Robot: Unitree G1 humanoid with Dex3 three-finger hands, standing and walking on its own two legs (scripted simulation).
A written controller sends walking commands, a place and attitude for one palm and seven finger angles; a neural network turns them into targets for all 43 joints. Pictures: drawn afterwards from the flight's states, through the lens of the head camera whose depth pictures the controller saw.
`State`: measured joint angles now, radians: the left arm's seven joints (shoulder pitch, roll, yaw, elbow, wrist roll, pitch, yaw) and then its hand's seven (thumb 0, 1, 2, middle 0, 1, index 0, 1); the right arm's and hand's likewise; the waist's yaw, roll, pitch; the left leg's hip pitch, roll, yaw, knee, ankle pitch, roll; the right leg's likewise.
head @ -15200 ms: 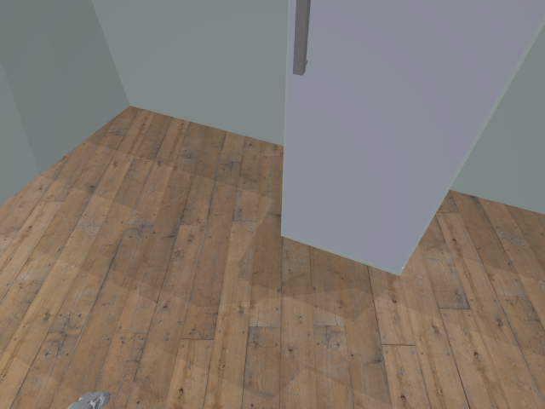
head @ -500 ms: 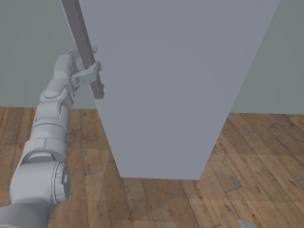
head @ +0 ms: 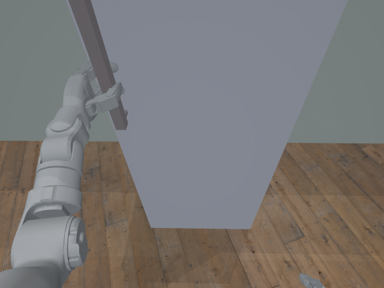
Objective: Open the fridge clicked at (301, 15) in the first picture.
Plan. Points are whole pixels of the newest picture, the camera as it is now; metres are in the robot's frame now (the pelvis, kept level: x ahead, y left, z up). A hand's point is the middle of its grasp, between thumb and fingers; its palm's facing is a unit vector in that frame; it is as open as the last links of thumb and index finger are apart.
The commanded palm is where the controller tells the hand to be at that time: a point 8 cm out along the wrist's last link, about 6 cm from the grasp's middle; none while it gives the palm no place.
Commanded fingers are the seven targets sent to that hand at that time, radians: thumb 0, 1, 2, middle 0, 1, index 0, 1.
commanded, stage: grip the handle and tug to test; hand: left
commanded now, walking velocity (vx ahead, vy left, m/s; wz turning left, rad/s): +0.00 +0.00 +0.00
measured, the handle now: (104, 59) +0.50 +0.18 +0.25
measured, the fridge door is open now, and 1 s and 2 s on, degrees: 0 12 39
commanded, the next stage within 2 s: pull the door a little, standing still in 0.06 s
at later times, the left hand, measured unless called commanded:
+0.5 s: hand (112, 97) +0.44 +0.16 +0.20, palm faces +0.02 -1.00 +0.00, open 6.6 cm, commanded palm +0.37 +0.22 +0.20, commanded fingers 0.00 0.90 0.90 -0.45 -1.40 -0.45 -1.40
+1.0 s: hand (110, 129) +0.35 +0.15 +0.19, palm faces +0.11 -0.96 -0.25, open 7.2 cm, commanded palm +0.31 +0.20 +0.20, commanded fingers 0.00 0.90 0.90 -0.45 -1.40 -0.45 -1.40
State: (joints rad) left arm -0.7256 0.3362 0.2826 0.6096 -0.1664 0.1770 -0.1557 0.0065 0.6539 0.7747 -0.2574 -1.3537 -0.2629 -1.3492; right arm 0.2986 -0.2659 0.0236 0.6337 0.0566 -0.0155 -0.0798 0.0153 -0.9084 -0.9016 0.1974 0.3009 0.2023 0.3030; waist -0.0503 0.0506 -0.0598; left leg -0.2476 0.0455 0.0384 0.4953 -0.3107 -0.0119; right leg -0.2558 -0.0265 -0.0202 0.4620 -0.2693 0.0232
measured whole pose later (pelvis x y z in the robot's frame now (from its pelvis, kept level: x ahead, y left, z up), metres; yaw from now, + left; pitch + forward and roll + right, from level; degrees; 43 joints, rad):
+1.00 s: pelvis +0.07 +0.00 +0.00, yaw -6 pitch +5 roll +1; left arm 0.16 0.29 0.20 -0.44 -0.12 0.05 0.02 -0.08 0.55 0.73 -0.40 -1.36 -0.24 -1.31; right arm 0.16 -0.27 0.03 0.54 0.00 0.01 -0.08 0.02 -0.91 -0.90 0.20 0.30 0.20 0.30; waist 0.03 0.04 -0.08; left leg -0.23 0.01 -0.01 0.63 -0.32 0.00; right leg -0.22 -0.07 -0.10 0.51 -0.36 0.01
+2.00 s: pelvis +0.03 -0.26 +0.00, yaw +30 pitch +1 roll +2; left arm 0.18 0.26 0.22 -0.53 -0.05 -0.03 0.11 -0.11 0.57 0.80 -0.46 -1.40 -0.17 -1.34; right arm 0.15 -0.19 -0.02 0.60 -0.02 -0.07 -0.08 0.02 -0.91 -0.90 0.20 0.30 0.20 0.30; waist -0.03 0.00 0.11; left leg -0.46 0.03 0.07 0.98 -0.53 -0.03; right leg -0.33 -0.04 -0.17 0.56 -0.25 -0.08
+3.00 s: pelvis +0.22 -0.59 -0.02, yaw +71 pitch -1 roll -2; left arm -0.02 0.36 0.42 -0.27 -0.08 -0.04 0.11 -0.11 0.58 0.83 -0.47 -1.40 -0.19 -1.29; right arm 0.15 -0.22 -0.01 0.65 0.02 -0.08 -0.05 0.02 -0.91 -0.90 0.20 0.30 0.21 0.30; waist -0.01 0.06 0.14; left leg -0.57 0.07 -0.07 1.13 -0.51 -0.06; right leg -0.29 -0.06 -0.08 0.61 -0.30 0.03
